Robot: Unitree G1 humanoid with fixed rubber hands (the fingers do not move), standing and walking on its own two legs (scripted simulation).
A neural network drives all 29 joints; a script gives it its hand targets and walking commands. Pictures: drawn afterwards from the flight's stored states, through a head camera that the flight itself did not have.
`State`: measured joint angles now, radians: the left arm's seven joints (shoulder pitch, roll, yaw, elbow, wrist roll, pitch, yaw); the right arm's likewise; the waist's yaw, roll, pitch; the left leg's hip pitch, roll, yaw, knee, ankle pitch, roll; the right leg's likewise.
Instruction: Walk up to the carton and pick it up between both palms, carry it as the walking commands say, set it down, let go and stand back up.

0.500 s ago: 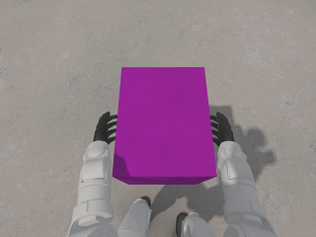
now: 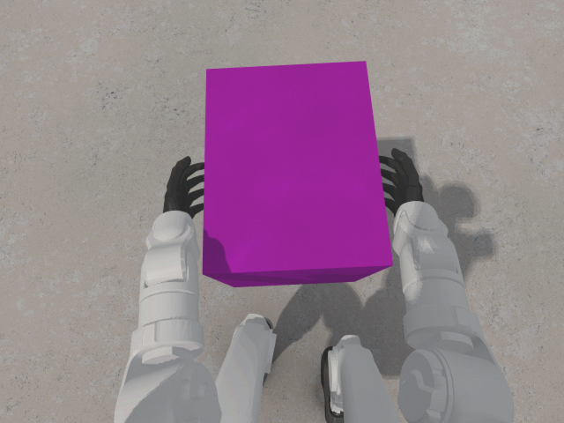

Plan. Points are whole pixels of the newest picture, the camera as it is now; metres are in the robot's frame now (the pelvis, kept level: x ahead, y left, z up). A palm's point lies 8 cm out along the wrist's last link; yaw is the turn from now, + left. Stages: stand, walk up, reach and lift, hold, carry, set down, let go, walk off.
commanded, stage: set down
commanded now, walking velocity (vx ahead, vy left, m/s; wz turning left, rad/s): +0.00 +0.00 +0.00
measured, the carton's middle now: (290, 190) +0.46 +0.06 -0.15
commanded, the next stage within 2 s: none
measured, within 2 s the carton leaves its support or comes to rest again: neither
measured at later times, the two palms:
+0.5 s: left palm (192, 211) +0.40 +0.22 -0.15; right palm (384, 206) +0.45 -0.10 -0.15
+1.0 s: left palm (202, 212) +0.43 +0.23 -0.24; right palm (368, 207) +0.47 -0.09 -0.23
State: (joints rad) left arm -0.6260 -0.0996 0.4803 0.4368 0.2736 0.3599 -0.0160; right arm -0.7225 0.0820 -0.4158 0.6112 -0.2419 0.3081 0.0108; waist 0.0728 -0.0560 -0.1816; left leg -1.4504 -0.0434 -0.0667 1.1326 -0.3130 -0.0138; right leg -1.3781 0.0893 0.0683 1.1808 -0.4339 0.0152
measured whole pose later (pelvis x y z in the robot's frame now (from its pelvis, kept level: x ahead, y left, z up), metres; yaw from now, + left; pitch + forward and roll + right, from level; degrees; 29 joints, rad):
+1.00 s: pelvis -0.03 +0.00 -0.14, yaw -2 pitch +46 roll -3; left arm -0.97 0.07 0.49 0.65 0.17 0.32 0.01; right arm -1.05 -0.03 -0.37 0.78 -0.13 0.29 -0.09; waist 0.10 -0.06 -0.14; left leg -2.03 -0.08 -0.10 1.65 -0.43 -0.05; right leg -1.95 0.16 0.04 1.70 -0.56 0.04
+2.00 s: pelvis -0.04 +0.00 -0.25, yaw -4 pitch +44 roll -2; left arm -1.29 0.23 0.45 0.83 0.08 0.28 0.04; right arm -1.42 -0.19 -0.21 0.98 -0.01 0.25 -0.16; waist 0.13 -0.04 0.19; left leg -2.29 -0.06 -0.06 2.03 -0.50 -0.04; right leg -2.21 0.21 0.04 2.08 -0.64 0.08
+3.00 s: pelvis -0.05 +0.00 -0.27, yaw -4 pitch +38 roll +0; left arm -1.36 0.27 0.44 0.93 0.07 0.23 -0.03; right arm -1.50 -0.25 -0.17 1.07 0.02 0.19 -0.14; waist 0.15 -0.06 0.34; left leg -2.27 0.00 -0.03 2.12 -0.51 -0.03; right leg -2.21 0.18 0.02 2.18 -0.63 0.04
